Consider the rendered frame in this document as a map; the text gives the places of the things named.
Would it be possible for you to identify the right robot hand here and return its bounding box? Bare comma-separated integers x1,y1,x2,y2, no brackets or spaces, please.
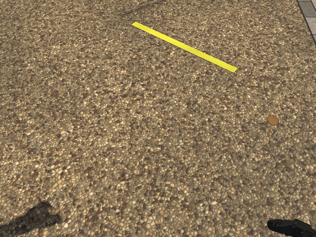
267,218,316,237

